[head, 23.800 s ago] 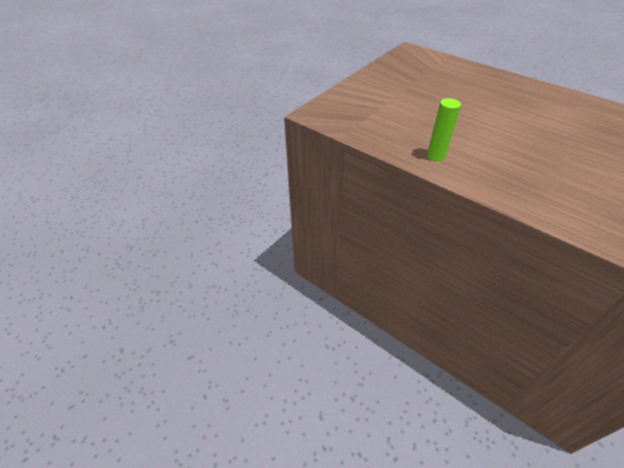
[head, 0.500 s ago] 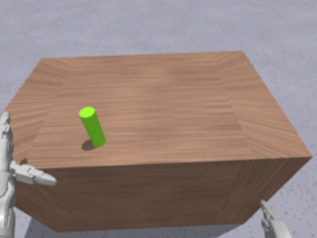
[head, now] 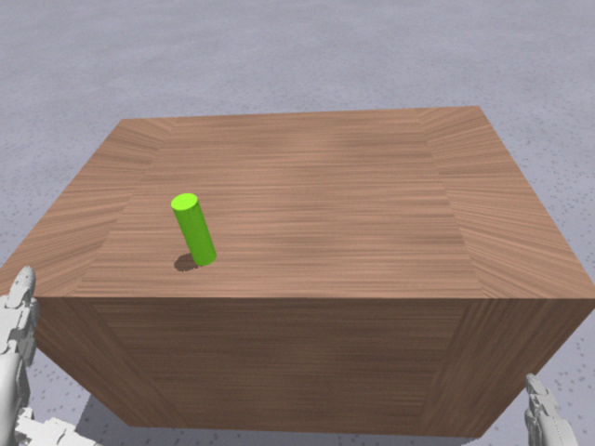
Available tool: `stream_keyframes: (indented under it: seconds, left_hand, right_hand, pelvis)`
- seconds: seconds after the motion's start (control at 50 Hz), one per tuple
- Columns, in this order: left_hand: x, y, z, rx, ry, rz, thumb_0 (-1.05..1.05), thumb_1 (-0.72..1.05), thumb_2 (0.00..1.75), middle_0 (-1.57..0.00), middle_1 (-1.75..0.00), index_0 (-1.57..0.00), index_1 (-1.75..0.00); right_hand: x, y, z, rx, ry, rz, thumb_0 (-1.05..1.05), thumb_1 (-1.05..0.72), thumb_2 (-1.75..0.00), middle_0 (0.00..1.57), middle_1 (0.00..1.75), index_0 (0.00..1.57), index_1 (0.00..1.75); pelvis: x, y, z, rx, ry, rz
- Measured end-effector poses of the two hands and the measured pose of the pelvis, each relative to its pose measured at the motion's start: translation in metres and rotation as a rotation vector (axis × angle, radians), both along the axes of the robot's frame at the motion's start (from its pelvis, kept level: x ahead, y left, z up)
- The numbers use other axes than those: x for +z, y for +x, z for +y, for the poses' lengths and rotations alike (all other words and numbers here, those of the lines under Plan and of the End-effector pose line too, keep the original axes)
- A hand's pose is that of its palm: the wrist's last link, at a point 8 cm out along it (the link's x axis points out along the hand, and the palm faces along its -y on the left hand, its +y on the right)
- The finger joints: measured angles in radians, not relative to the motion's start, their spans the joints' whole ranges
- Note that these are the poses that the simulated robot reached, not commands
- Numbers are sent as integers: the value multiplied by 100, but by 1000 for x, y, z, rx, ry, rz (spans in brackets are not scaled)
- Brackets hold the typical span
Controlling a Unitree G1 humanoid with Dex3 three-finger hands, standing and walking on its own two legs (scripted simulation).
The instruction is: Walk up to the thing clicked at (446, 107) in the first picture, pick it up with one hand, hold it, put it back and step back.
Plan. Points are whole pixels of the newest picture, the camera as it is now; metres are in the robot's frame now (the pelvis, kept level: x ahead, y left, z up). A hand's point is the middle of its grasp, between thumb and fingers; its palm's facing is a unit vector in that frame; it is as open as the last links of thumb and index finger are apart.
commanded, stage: sink last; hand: left
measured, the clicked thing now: (195, 231) +0.48 +0.22 +0.04
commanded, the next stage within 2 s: home in 0.18 s
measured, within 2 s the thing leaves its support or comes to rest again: neither
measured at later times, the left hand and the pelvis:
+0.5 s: hand (69, 402) +0.18 +0.28 +0.07, palm faces +0.36 -0.84 -0.39, open 17.4 cm; pelvis +0.00 +0.00 +0.00, yaw -1 degrees
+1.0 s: hand (195, 425) +0.20 +0.18 -0.06, palm faces +0.07 -0.98 -0.18, open 17.5 cm; pelvis +0.02 +0.01 -0.01, yaw -1 degrees
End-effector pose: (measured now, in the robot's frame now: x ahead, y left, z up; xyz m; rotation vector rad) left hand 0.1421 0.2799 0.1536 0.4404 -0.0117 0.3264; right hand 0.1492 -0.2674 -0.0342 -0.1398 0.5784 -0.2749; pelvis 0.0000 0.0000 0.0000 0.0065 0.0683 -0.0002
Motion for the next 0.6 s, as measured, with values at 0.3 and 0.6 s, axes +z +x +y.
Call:
stream_keyframes:
  seconds: [0.3,0.6]
  left_hand:
    - [-28,-4,30,95,2,52,-1,-54,2,-6,-5,-7,-5]
    - [-110,5,8,70,-211,255,-1,-52,7,-5,-6,-5,-6]
  right_hand:
    - [-5,-30,-12,-5,-37,48,-1,51,-5,6,6,6,6]
    - [-13,6,67,140,72,16,-1,-8,-44,12,17,13,18]
  pelvis:
    - [-3,-13,-5,-10,6,8]
    - [-4,-2,7,-7,-6,41]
